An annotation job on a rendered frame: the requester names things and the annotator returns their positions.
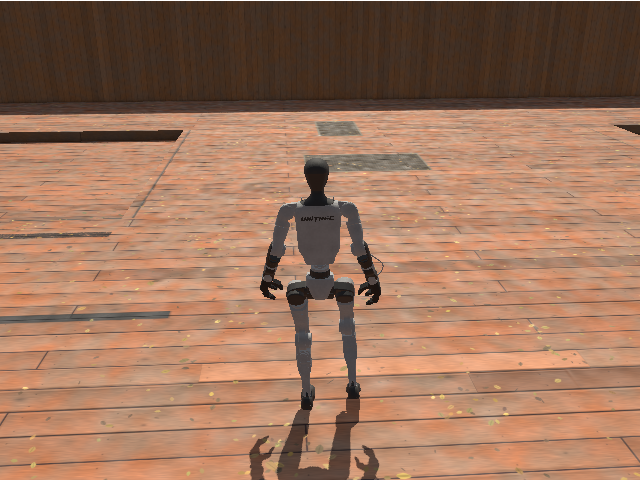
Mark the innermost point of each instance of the robot shin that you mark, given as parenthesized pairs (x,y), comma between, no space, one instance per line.
(304,364)
(350,353)

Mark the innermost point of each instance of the robot right upper arm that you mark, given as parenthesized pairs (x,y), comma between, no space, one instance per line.
(350,211)

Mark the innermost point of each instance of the robot left forearm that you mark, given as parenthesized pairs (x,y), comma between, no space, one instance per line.
(270,266)

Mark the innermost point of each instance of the robot right forearm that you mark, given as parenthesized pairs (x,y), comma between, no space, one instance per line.
(367,266)

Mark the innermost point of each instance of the right robot hand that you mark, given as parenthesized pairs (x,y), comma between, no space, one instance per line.
(373,289)

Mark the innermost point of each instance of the left robot shin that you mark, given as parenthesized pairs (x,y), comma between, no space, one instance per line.
(304,364)

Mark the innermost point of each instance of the robot left upper arm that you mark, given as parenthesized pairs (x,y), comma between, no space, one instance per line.
(286,212)

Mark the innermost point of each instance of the right robot shin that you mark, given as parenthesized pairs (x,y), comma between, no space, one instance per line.
(350,353)

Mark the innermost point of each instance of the left robot hand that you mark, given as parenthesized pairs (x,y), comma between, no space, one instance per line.
(273,285)

